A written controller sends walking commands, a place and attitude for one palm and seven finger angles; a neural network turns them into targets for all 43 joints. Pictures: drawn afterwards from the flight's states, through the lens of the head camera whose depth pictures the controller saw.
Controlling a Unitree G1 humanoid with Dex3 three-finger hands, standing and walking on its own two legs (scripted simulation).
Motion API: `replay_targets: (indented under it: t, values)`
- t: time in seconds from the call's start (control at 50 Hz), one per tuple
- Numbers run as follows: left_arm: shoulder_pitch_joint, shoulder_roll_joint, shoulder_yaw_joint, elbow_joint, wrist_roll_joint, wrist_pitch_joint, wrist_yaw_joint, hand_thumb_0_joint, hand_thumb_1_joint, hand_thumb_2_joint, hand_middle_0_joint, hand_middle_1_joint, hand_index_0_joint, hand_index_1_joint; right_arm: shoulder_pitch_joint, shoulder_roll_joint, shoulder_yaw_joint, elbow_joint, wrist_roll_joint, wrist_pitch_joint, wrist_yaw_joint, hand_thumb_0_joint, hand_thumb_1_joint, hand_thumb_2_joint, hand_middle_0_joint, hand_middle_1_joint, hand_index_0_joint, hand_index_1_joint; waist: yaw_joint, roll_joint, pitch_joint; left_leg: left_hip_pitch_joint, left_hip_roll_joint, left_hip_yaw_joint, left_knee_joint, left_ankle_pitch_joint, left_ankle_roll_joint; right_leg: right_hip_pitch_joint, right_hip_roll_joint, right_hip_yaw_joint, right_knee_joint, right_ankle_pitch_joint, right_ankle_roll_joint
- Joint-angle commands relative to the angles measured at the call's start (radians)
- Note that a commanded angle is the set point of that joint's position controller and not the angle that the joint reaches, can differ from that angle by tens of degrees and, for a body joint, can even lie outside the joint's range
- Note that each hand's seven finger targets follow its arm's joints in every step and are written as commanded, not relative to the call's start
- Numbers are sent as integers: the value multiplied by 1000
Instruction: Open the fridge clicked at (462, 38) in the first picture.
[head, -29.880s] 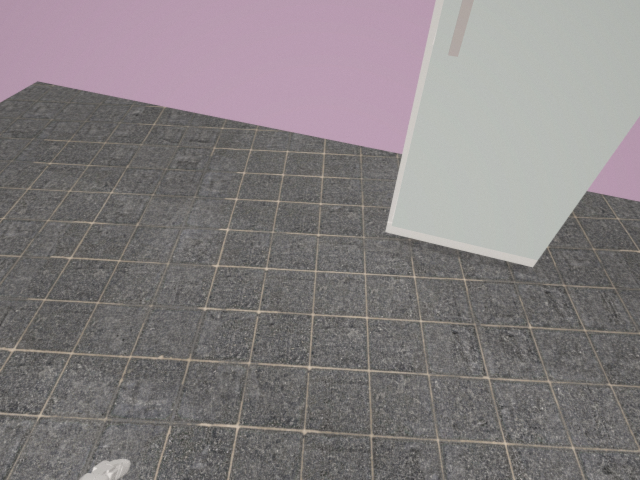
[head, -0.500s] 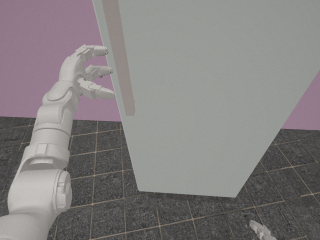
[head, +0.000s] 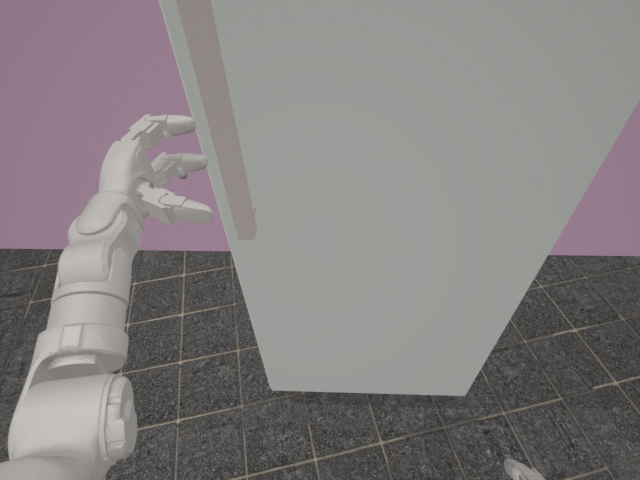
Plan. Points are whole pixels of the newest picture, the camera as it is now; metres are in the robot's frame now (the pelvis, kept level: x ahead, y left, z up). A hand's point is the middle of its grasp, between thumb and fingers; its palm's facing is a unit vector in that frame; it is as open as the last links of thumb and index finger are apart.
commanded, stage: move the hooked fingers beside the handle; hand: left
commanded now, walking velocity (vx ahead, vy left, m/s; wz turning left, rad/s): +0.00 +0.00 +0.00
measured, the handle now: (226, 113) +0.49 +0.13 +0.24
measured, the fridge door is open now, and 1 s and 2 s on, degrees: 0 0 0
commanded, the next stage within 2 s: feel for the door with the fingertips in 1.40 s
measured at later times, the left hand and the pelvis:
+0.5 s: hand (175, 154) +0.43 +0.19 +0.22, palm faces +0.02 -1.00 +0.01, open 14.0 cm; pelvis -0.01 +0.00 +0.00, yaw +1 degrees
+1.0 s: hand (160, 164) +0.42 +0.20 +0.22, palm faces -0.01 -1.00 +0.02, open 14.0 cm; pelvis +0.00 +0.01 +0.00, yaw +1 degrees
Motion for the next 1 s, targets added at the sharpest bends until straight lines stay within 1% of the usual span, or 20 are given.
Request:
replay_targets:
  t: [0.0, 0.02, 0.06, 0.18, 0.22, 0.26, 0.34, 0.38, 0.4, 0.46, 0.5, 0.54, 0.56, 0.6, 0.66, 0.72, 0.74, 0.78, 0.9, 0.98]
  values:
    - [-613, 302, 60, -335, 10, -111, 47, 0, -500, 300, -300, -1200, -300, -1200, -96, -114, -41, -155, -4, -63, -10, 0, -900, -900, 200, 300, 200, 300, 7, -6, -302, 313, -25, -56, 13, 234, 61, -83, -15, 48, -73, 432, 40]
    - [-619, 288, 47, -329, 16, -109, 49, 0, -500, 300, -300, -1200, -300, -1200, -104, -114, -39, -146, -5, -64, -11, 0, -900, -900, 200, 300, 200, 300, 2, 45, -295, 335, -23, -60, 13, 236, 58, -105, -14, 51, -77, 426, 36]
    - [-595, 243, 11, -273, 15, -89, 41, 0, -500, 300, -300, -1200, -300, -1200, -100, -113, -36, -140, -3, -62, -14, 0, -900, -900, 200, 300, 200, 300, -7, 50, -270, 334, -23, -65, 13, 219, 53, -129, -11, 46, -82, 403, 34]
    - [-535, 194, -31, -34, -9, 1, -5, 0, -500, 300, -300, -1200, -300, -1200, -80, -128, -39, -126, 5, -45, -18, 0, -900, -900, 200, 300, 200, 300, -19, -79, -186, 246, -27, -71, 6, 133, 52, -172, -15, 38, -95, 354, 45]
    - [-551, 263, 22, -9, -10, -11, -1, 0, -500, 300, -300, -1200, -300, -1200, -75, -135, -40, -128, 2, -43, -19, 0, -900, -900, 200, 300, 200, 300, -9, -116, -199, 216, -29, -68, 4, 120, 55, -149, -22, 47, -96, 350, 50]
    - [-637, 274, 21, -18, -4, -46, 9, 0, -500, 300, -300, -1200, -300, -1200, -73, -130, -36, -129, -1, -42, -21, 0, -900, -900, 200, 300, 200, 300, -18, -103, -201, 209, -31, -69, 6, 110, 55, -152, -25, 51, -91, 334, 47]
    - [-764, 298, 25, -141, 12, -161, 34, 0, -500, 300, -300, -1200, -300, -1200, -69, -122, -36, -132, -8, -63, -18, 0, -900, -900, 200, 300, 200, 300, -21, 20, -330, 308, -25, -82, 20, 167, 54, -134, -20, 56, -76, 344, 34]
    - [-771, 311, 39, -126, 13, -187, 32, 0, -500, 300, -300, -1200, -300, -1200, -55, -123, -36, -120, -11, -70, -18, 0, -900, -900, 200, 300, 200, 300, -25, 18, -345, 326, -22, -84, 22, 181, 52, -131, -14, 52, -74, 354, 33]
    - [-737, 334, 57, -96, 9, -193, 28, 0, -500, 300, -300, -1200, -300, -1200, -42, -130, -39, -116, -11, -71, -20, 0, -900, -900, 200, 300, 200, 300, -21, -33, -356, 310, -21, -83, 23, 185, 57, -108, -14, 49, -74, 362, 37]
    - [-669, 308, 49, -3, 14, -158, 8, 0, -500, 300, -300, -1200, -300, -1200, -40, -131, -41, -105, -6, -73, -17, 0, -900, -900, 200, 300, 200, 300, -11, -6, -297, 279, -22, -75, 16, 170, 54, -131, -14, 49, -77, 370, 36]
    - [-550, 318, 63, 89, 12, -120, -8, 0, -500, 300, -300, -1200, -300, -1200, -18, -141, -46, -110, -4, -63, -16, 0, -900, -900, 200, 300, 200, 300, 5, -49, -272, 235, -25, -65, 17, 176, 55, -107, -16, 40, -75, 389, 38]
    - [-530, 276, 31, 50, 8, -96, -24, 0, -500, 300, -300, -1200, -300, -1200, -27, -142, -49, -128, -1, -60, -10, 0, -900, -900, 200, 300, 200, 300, 9, -48, -272, 233, -26, -63, 14, 195, 55, -108, -15, 40, -66, 423, 38]
    - [-501, 307, 59, 23, 7, -92, -27, 0, -500, 300, -300, -1200, -300, -1200, -27, -143, -51, -137, -1, -59, -8, 0, -900, -900, 200, 300, 200, 300, 20, -38, -281, 234, -24, -62, 18, 214, 54, -98, -16, 40, -62, 443, 37]
    - [-476, 287, 51, -46, -8, -100, -29, 0, -500, 300, -300, -1200, -300, -1200, -31, -138, -54, -155, -1, -56, -6, 0, -900, -900, 200, 300, 200, 300, 22, -60, -299, 247, -25, -58, 20, 239, 57, -74, -15, 35, -61, 459, 37]
    - [-534, 328, 88, -149, -15, -122, -19, 0, -500, 300, -300, -1200, -300, -1200, -40, -139, -54, -156, -1, -61, -7, 0, -900, -900, 200, 300, 200, 300, 13, -77, -291, 259, -18, -64, 15, 221, 59, -96, -7, 42, -67, 435, 38]
    - [-619, 361, 97, -261, -5, -147, -2, 0, -500, 300, -300, -1200, -300, -1200, -53, -138, -53, -152, -2, -67, -14, 0, -900, -900, 200, 300, 200, 300, 2, -12, -313, 304, -14, -65, 14, 228, 60, -105, -6, 47, -72, 413, 36]
    - [-620, 318, 66, -262, -1, -143, 1, 0, -500, 300, -300, -1200, -300, -1200, -59, -131, -50, -147, -2, -72, -14, 0, -900, -900, 200, 300, 200, 300, -6, 30, -302, 326, -13, -67, 17, 227, 57, -132, -4, 45, -74, 393, 34]
    - [-632, 329, 72, -275, 7, -140, 9, 0, -500, 300, -300, -1200, -300, -1200, -52, -132, -49, -138, -6, -76, -14, 0, -900, -900, 200, 300, 200, 300, -9, 72, -315, 352, -11, -79, 17, 236, 49, -146, -1, 38, -74, 372, 27]
    - [-521, 197, -21, -117, -9, -45, -15, 0, -500, 300, -300, -1200, -300, -1200, -54, -132, -49, -133, 1, -67, -17, 0, -900, -900, 200, 300, 200, 300, -20, -19, -246, 309, -14, -78, 15, 202, 50, -164, -3, 20, -83, 348, 29]
    - [-545, 228, -1, -87, -13, -18, -13, 0, -500, 300, -300, -1200, -300, -1200, -65, -137, -45, -139, 1, -58, -13, 0, -900, -900, 200, 300, 200, 300, -13, -56, -228, 267, -17, -84, 9, 160, 48, -179, -7, 25, -84, 324, 32]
